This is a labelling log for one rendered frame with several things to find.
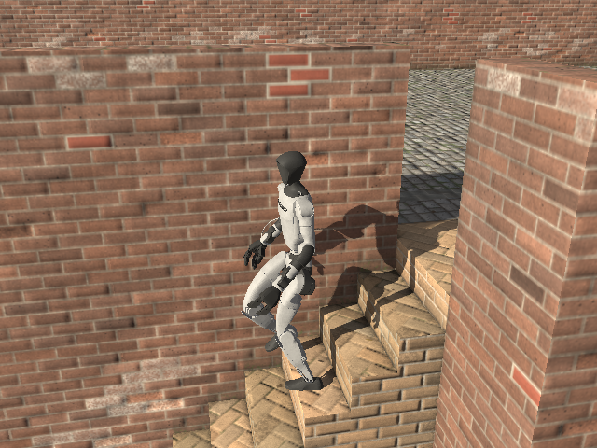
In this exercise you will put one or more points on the robot left upper arm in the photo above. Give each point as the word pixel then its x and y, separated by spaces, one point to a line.
pixel 305 214

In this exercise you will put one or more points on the robot right hand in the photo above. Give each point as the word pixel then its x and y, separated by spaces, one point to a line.
pixel 259 249

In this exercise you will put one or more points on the robot left hand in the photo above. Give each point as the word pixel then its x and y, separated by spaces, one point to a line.
pixel 270 296

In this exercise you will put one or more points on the right robot forearm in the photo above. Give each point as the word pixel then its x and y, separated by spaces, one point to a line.
pixel 273 232

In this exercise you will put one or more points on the left robot forearm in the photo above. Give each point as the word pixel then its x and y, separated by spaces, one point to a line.
pixel 299 261

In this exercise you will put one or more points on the right robot thigh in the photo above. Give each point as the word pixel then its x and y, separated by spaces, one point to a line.
pixel 264 279

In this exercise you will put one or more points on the right robot shin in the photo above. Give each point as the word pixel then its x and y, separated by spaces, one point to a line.
pixel 265 321

